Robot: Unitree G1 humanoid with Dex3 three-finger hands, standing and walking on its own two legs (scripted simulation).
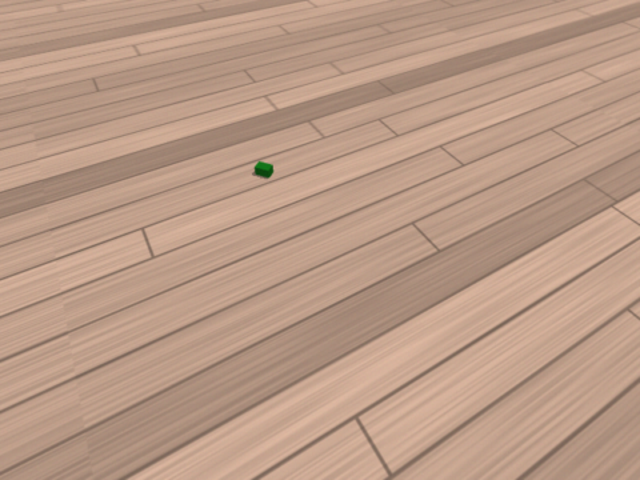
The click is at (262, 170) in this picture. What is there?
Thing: small box
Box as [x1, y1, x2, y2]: [255, 161, 272, 177]
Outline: 259,161 255,166 255,173 269,177 272,173 272,165
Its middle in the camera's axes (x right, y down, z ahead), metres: -0.27 -0.33 +1.90
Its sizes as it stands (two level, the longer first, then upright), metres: 0.074 0.048 0.045
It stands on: the floor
